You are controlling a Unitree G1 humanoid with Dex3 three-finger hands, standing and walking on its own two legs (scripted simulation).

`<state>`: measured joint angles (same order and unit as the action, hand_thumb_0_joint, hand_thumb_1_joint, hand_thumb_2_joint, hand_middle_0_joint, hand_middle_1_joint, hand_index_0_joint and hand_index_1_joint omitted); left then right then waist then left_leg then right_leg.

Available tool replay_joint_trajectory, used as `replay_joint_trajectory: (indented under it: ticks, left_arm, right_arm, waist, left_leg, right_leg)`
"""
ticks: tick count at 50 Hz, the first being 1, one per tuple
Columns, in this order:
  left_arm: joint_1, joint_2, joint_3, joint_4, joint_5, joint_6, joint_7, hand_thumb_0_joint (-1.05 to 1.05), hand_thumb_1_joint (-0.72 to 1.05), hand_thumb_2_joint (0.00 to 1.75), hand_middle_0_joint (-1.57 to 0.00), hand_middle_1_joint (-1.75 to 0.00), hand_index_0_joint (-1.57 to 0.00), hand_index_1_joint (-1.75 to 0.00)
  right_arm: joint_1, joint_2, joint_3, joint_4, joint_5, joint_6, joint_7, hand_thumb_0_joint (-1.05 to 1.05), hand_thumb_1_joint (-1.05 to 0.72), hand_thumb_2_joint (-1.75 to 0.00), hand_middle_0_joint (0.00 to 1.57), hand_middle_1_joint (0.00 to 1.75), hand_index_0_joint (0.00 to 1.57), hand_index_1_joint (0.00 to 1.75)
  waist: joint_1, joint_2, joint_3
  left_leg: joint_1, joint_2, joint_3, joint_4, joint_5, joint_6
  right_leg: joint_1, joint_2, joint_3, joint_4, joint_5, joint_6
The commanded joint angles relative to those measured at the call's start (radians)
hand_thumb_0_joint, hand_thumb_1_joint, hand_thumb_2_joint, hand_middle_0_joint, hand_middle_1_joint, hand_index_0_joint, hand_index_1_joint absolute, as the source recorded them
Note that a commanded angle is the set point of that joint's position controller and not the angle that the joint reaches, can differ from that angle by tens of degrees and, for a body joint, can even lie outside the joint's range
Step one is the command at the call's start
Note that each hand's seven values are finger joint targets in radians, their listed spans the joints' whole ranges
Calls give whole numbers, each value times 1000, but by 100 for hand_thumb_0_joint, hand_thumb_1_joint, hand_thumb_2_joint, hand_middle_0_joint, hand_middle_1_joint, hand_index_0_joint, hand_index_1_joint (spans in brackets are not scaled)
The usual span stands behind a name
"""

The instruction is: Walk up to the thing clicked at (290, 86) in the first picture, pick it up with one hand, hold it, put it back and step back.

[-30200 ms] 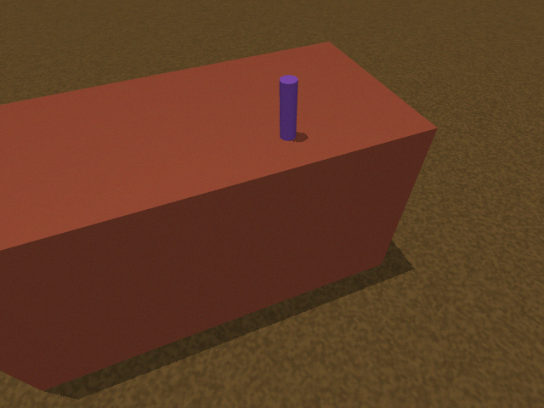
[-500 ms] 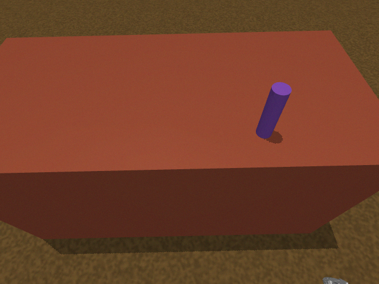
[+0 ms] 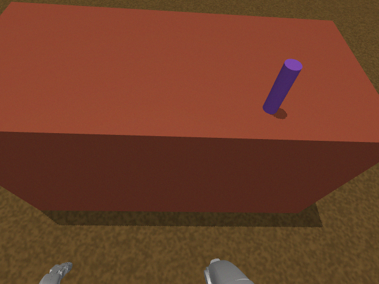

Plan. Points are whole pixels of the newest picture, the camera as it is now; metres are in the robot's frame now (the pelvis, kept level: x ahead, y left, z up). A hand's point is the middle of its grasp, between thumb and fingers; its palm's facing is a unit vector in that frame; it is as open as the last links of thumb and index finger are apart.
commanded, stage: step back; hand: right
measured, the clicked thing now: (280, 89) +0.60 -0.24 +0.01
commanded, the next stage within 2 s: none
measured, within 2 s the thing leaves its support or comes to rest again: neither
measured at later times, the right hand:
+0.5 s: hand out of the picture -0.03 -0.27 -0.16, palm faces -0.01 +0.93 -0.37, open 7.3 cm
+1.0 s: hand out of the picture -0.15 -0.29 -0.15, palm faces +0.02 +0.90 -0.43, open 7.4 cm
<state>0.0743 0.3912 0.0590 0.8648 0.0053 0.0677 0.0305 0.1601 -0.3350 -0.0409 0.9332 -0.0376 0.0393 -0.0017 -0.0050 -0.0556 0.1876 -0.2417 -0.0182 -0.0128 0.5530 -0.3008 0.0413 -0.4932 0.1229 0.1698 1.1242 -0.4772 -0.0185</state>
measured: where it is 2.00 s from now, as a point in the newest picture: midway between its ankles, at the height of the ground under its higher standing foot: outside the picture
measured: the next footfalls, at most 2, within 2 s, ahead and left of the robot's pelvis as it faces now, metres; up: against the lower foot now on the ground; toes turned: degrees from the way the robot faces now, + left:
right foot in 0.22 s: -0.02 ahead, -0.11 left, +0.00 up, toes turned -1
left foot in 0.60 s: -0.12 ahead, +0.13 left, +0.00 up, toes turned -3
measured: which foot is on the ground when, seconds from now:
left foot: down 0.00-0.26, up 0.28-0.58, down 0.60-1.00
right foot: up 0.00-0.20, down 0.22-0.64, up 0.66-0.96, down 0.98-1.00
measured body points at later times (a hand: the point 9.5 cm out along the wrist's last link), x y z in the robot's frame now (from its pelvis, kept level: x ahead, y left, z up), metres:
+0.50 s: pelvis -0.11 +0.00 +0.00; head -0.04 -0.03 +0.44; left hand +0.03 +0.30 -0.10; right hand -0.03 -0.32 -0.14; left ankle -0.16 +0.14 -0.67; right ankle -0.06 -0.11 -0.74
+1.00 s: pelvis -0.27 -0.01 -0.02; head -0.21 -0.01 +0.42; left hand -0.18 +0.31 -0.14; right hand -0.15 -0.34 -0.12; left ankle -0.16 +0.13 -0.74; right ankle -0.31 -0.14 -0.74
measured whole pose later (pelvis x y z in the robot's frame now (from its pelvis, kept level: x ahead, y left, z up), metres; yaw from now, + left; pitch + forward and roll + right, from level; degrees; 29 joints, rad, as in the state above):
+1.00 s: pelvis -0.27 -0.01 -0.02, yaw -6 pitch -3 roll -1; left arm 0.20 0.39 0.08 0.87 0.03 0.05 0.00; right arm 0.08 -0.41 -0.05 0.80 -0.03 0.03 -0.01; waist 0.04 0.01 0.20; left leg -0.43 0.09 0.00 0.68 -0.20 -0.02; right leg -0.22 0.03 0.06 0.66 -0.42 0.01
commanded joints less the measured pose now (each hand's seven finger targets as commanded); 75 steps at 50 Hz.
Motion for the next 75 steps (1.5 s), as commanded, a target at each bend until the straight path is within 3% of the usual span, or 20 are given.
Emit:
replay_joint_trajectory:
  ticks: [1, 4, 11, 14, 18, 25, 29, 33, 37, 44, 49, 51, 52, 56, 62, 65, 67, 69, 72, 75]
  left_arm:
    - [72, 155, 53, -74, 12, -31, 4, 0, 90, 90, -20, -30, -20, -30]
    - [38, 157, 54, -100, 14, -44, 1, 0, 90, 90, -20, -30, -20, -30]
    - [173, 165, 68, -46, 36, -64, -7, 0, 90, 90, -20, -30, -20, -30]
    - [79, 317, 98, -108, 41, -70, -11, 0, 90, 90, -20, -30, -20, -30]
    - [5, 196, 80, -149, 24, -64, -3, 0, 90, 90, -20, -30, -20, -30]
    - [123, 188, 80, -162, 36, -43, 4, 0, 90, 90, -20, -30, -20, -30]
    - [29, 215, 72, -189, 18, -20, -8, 0, 90, 90, -20, -30, -20, -30]
    - [-29, 199, 88, -190, 30, -14, 2, 0, 90, 90, -20, -30, -20, -30]
    - [126, 185, 91, -116, 8, -14, -18, 0, 90, 90, -20, -30, -20, -30]
    - [105, 159, 69, -128, 21, -34, -23, 0, 90, 90, -20, -30, -20, -30]
    - [274, 162, 70, -25, 30, -50, -24, 0, 90, 90, -20, -30, -20, -30]
    - [221, 314, 113, -65, 42, -50, -30, 0, 90, 90, -20, -30, -20, -30]
    - [131, 398, 122, -103, 52, -48, -26, 0, 90, 90, -20, -30, -20, -30]
    - [-17, 231, 86, -134, 39, -54, -10, 0, 90, 90, -20, -30, -20, -30]
    - [105, 211, 80, -138, 45, -36, 8, 0, 90, 90, -20, -30, -20, -30]
    - [88, 219, 72, -152, 20, -18, 3, 0, 90, 90, -20, -30, -20, -30]
    - [108, 159, 49, -173, 13, -9, -5, 0, 90, 90, -20, -30, -20, -30]
    - [-1, 191, 63, -182, 16, -9, 14, 0, 90, 90, -20, -30, -20, -30]
    - [66, 190, 65, -129, 1, -8, -3, 0, 90, 90, -20, -30, -20, -30]
    - [100, 182, 66, -102, 10, -10, -10, 0, 90, 90, -20, -30, -20, -30]
  right_arm:
    - [-18, -243, -75, -103, 14, -24, -38, 0, -90, -90, 20, 30, 20, 30]
    - [29, -259, -81, -118, 17, -21, -38, 0, -90, -90, 20, 30, 20, 30]
    - [-69, -262, -70, -159, 39, -3, -21, 0, -90, -90, 20, 30, 20, 30]
    - [-88, -232, -66, -164, 41, 6, -33, 0, -90, -90, 20, 30, 20, 30]
    - [20, -240, -57, -112, 50, -1, -29, 0, -90, -90, 20, 30, 20, 30]
    - [21, -218, -40, -147, 36, -25, -39, 0, -90, -90, 20, 30, 20, 30]
    - [146, -227, -64, -89, 15, -30, -30, 0, -90, -90, 20, 30, 20, 30]
    - [-8, -434, -112, -148, -10, -37, -21, 0, -90, -90, 20, 30, 20, 30]
    - [-102, -277, -69, -169, -7, -48, -28, 0, -90, -90, 20, 30, 20, 30]
    - [17, -298, -85, -173, 4, -33, -31, 0, -90, -90, 20, 30, 20, 30]
    - [-63, -310, -77, -199, 20, 1, -20, 0, -90, -90, 20, 30, 20, 30]
    - [-61, -215, -53, -231, 33, 0, -23, 0, -90, -90, 20, 30, 20, 30]
    - [-88, -253, -73, -221, 25, 3, -43, 0, -90, -90, 20, 30, 20, 30]
    - [22, -243, -59, -142, 46, -2, -34, 0, -90, -90, 20, 30, 20, 30]
    - [8, -207, -41, -168, 21, -28, -37, 0, -90, -90, 20, 30, 20, 30]
    - [103, -212, -55, -125, 13, -40, -32, 0, -90, -90, 20, 30, 20, 30]
    - [97, -309, -88, -125, -4, -37, -35, 0, -90, -90, 20, 30, 20, 30]
    - [45, -450, -107, -161, -6, -30, -25, 0, -90, -90, 20, 30, 20, 30]
    - [-61, -300, -67, -169, -9, -35, -38, 0, -90, -90, 20, 30, 20, 30]
    - [-52, -282, -64, -167, -1, -30, -30, 0, -90, -90, 20, 30, 20, 30]
  waist:
    - [1, 202, -233]
    - [-42, 177, -235]
    - [26, 128, -264]
    - [59, -211, -156]
    - [-8, -52, -185]
    - [66, -146, -287]
    - [-12, -144, -296]
    - [-45, 282, -161]
    - [70, 160, -148]
    - [-20, 242, -242]
    - [49, 232, -293]
    - [42, -157, -208]
    - [87, -256, -163]
    - [-24, -85, -136]
    - [57, -153, -207]
    - [25, -119, -296]
    - [39, 88, -319]
    - [-41, 301, -255]
    - [46, 145, -219]
    - [36, 181, -175]
  left_leg:
    - [318, 206, -176, -66, 668, 104]
    - [324, 264, -204, -47, 648, 193]
    - [21, 207, -157, 59, 297, 91]
    - [-139, -72, -104, 558, -354, -38]
    - [-197, -113, -164, 662, -225, -45]
    - [-235, -27, -68, 235, -225, -73]
    - [28, -15, 17, -129, 66, -28]
    - [-199, 470, -593, -304, 159, 291]
    - [-39, 229, -211, -191, 300, 141]
    - [200, 274, -203, -70, 414, 214]
    - [-5, 201, -132, 57, 247, 105]
    - [-345, -62, -62, 306, -211, -20]
    - [-250, -62, -122, 541, -336, -47]
    - [-234, -118, -148, 684, -165, -41]
    - [-235, -19, -41, 226, -222, -53]
    - [-65, -28, 33, -157, 53, -36]
    - [155, 189, -270, -172, 363, 44]
    - [-54, 460, -566, -205, 463, 289]
    - [4, 266, -225, -116, 574, 191]
    - [-16, 240, -197, -124, 461, 176]
  right_leg:
    - [-72, -23, -6, -68, 35, 35]
    - [-24, -55, -40, -214, -12, 49]
    - [350, -115, -83, -703, 360, -24]
    - [154, -513, 422, -805, 567, -314]
    - [257, -340, 98, -711, 700, -197]
    - [549, -339, 76, -609, 768, -194]
    - [347, -314, 48, -540, 556, -124]
    - [79, -26, 30, 65, -176, 13]
    - [-15, 11, 47, 165, 25, 6]
    - [46, -86, -56, -260, -47, 63]
    - [349, -95, -155, -741, 250, 4]
    - [339, -372, 292, -785, 207, -122]
    - [65, -538, 455, -861, 184, -271]
    - [124, -324, 31, -692, 523, -157]
    - [422, -348, 33, -580, 680, -168]
    - [451, -317, -3, -420, 729, -131]
    - [135, -202, -66, -286, 368, -39]
    - [61, -70, -37, 22, -223, 12]
    - [22, -32, 33, 141, -54, -2]
    - [44, -31, -30, 82, -28, 26]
